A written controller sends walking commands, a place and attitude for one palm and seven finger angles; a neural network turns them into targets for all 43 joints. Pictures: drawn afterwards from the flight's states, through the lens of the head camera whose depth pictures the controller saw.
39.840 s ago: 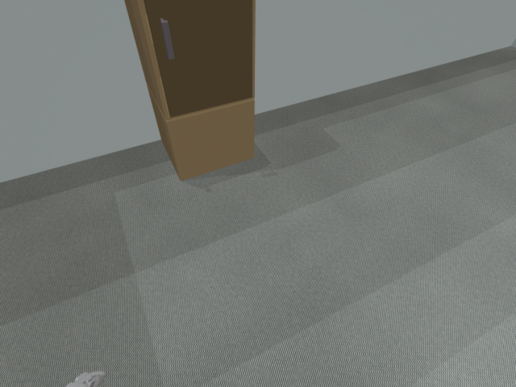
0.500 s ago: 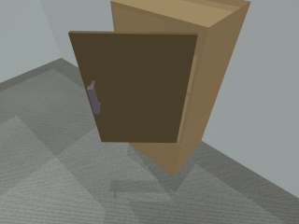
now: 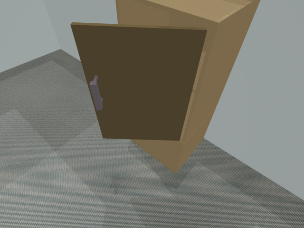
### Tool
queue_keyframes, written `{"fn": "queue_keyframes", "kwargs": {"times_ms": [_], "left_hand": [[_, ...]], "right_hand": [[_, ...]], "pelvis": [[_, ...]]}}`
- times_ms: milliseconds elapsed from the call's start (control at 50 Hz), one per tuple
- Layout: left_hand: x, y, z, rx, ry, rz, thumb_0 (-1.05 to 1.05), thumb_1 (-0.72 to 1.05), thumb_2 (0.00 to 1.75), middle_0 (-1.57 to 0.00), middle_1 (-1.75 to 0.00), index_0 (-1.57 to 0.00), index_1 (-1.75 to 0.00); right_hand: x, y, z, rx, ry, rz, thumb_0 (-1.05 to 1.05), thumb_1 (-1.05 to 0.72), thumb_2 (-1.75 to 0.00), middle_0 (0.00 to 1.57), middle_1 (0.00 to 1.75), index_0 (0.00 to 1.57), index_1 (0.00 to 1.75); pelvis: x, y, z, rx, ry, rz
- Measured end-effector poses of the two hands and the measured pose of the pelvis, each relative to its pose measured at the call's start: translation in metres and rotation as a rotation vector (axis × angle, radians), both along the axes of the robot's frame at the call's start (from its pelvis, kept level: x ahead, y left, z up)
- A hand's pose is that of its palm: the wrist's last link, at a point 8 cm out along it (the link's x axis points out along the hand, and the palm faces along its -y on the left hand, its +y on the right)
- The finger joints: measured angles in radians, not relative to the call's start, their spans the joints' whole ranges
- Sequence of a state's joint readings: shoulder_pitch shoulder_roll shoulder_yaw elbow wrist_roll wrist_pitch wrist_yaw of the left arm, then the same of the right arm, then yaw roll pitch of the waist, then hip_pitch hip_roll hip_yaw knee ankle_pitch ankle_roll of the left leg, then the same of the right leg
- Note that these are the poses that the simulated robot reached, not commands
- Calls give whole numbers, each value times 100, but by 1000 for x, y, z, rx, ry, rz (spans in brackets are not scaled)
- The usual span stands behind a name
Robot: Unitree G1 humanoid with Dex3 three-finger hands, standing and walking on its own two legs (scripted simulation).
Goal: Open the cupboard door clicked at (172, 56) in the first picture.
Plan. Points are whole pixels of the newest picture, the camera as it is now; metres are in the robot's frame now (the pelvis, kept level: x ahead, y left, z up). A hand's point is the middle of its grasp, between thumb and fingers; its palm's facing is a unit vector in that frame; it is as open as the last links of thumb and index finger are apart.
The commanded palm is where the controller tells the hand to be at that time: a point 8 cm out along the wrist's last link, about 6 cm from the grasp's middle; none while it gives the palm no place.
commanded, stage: come to a stop and stand still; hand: left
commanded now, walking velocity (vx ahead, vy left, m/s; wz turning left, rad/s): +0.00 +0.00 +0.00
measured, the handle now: (97, 93) +0.58 +0.24 +0.00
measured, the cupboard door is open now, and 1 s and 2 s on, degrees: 39 39 39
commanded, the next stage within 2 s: look again from close up in 0.02 s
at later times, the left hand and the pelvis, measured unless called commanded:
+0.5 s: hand out of the picture -0.01 +0.16 -0.18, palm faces +0.03 -0.99 -0.14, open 7.4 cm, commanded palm none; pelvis +0.00 +0.00 +0.00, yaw +0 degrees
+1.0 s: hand out of the picture +0.00 +0.16 -0.19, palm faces +0.05 -0.99 -0.12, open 7.4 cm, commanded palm none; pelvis +0.04 +0.01 -0.01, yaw -1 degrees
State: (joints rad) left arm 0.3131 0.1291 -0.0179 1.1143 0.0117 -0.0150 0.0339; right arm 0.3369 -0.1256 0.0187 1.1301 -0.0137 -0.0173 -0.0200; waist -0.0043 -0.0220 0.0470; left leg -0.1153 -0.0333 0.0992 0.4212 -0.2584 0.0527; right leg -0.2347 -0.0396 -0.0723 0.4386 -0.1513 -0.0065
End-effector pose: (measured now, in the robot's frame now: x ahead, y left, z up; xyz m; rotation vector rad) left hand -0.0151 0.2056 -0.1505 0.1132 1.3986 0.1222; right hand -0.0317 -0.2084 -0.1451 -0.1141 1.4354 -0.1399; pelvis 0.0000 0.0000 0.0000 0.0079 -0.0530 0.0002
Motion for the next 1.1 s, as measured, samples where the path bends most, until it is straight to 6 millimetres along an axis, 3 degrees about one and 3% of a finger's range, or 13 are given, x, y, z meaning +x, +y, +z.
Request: {"fn": "queue_keyframes", "kwargs": {"times_ms": [320, 740, 920, 1100], "left_hand": [[-2, -2, -1, -8, 1, 6, 1, 91, 90, -20, -29, -20, -30], [1, -1, -1, -15, 20, 10, 1, 91, 90, -20, -29, -20, -30], [8, 0, -6, -28, 23, 34, 1, 91, 90, -20, -29, -20, -30], [30, 4, -8, -35, 46, 24, 1, 91, 90, -20, -29, -20, -30]], "right_hand": [[13, 9, -1, 11, -30, -5, 0, -91, -90, 20, 30, 20, 29], [9, 13, 1, 7, 6, -14, 0, -91, -90, 20, 30, 20, 29], [13, 14, -3, 6, 36, -17, 0, -91, -90, 20, 30, 20, 29], [33, 25, 1, -17, 26, -38, 0, -91, -90, 20, 30, 20, 29]], "pelvis": [[1, 3, 0, -3, 3, -6], [7, 6, 1, -4, 13, -10], [25, 9, -5, -12, 18, -14], [43, 16, -4, -14, 26, -18]]}}
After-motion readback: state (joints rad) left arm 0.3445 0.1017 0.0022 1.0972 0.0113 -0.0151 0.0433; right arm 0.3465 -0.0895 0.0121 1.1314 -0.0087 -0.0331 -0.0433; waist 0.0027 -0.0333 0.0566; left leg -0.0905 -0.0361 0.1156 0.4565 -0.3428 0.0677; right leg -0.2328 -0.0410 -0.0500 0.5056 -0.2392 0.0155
